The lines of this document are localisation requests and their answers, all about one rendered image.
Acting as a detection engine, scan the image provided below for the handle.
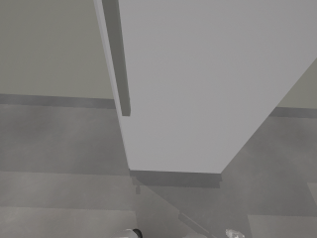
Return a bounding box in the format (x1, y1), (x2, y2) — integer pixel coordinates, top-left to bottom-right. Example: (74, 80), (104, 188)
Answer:
(101, 0), (131, 117)

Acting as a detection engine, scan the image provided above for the fridge door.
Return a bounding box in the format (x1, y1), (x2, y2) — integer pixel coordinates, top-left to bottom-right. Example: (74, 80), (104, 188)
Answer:
(96, 0), (317, 174)

